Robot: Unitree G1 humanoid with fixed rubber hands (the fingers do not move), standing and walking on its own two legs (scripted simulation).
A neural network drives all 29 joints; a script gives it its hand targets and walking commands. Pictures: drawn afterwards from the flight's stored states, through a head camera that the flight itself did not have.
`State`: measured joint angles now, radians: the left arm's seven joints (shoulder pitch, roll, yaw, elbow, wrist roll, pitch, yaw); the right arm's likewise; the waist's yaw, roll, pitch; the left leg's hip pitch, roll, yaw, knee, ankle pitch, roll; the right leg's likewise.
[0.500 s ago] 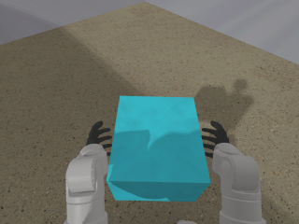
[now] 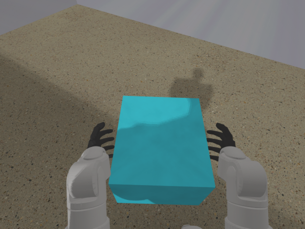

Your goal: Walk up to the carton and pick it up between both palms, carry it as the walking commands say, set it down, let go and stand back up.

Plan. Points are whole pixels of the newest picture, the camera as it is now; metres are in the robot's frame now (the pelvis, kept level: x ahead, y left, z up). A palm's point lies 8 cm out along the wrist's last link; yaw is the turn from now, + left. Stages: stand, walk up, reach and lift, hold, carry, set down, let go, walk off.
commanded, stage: carry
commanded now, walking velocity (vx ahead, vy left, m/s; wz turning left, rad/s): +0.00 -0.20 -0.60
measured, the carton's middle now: (159, 148) +0.33 +0.00 +0.00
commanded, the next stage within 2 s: none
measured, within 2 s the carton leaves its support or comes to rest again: neither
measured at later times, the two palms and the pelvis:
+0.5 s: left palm (207, 154) +0.26 -0.11 +0.10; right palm out of the picture +0.17 -0.40 +0.09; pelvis -0.04 -0.17 +0.00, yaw -17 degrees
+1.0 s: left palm out of the picture +0.17 -0.31 +0.11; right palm out of the picture +0.01 -0.57 +0.10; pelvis -0.13 -0.30 +0.01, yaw -31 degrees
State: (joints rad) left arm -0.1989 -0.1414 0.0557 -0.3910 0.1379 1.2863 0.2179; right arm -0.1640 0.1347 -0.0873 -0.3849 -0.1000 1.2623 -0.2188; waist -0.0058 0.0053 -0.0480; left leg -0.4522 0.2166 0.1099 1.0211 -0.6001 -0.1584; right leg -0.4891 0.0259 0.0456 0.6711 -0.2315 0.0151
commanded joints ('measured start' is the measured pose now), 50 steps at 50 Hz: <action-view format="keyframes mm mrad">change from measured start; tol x64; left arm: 1 -387 -1074 -579 -108 -422 -60 -277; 50 -337 -989 -595 -94 -416 -42 -266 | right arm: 1 -533 1086 708 -234 460 -52 274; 50 -465 1001 689 -189 414 -30 267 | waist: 1 3 -233 -348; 8 -16 444 -386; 50 3 -200 -301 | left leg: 1 -72 -108 -19 -54 53 62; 14 528 200 4 -469 1076 158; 19 391 186 104 -271 958 72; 22 -212 -65 82 71 -218 -11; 38 444 251 -114 -535 967 232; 50 -138 -110 -35 30 -5 66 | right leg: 1 283 -148 211 -205 265 -140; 17 -61 -24 -146 -30 -169 44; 22 402 -339 415 -158 942 -158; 35 -312 -44 -9 443 -367 8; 47 411 -411 395 -195 931 -148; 50 321 -288 232 -244 434 -142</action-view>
